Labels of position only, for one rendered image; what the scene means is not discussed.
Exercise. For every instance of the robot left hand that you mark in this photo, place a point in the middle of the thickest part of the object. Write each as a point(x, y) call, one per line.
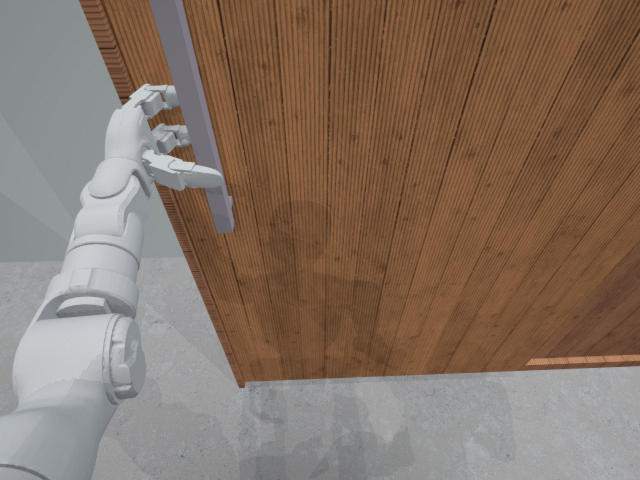
point(129, 136)

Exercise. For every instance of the robot left upper arm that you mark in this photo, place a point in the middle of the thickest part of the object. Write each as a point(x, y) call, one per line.
point(72, 374)

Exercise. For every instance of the wardrobe door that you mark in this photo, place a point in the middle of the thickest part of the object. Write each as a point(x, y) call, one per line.
point(419, 186)
point(608, 322)

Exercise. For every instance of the handle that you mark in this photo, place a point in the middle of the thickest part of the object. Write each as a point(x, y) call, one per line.
point(175, 37)

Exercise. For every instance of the left robot forearm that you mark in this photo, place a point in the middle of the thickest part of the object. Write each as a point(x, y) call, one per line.
point(103, 256)

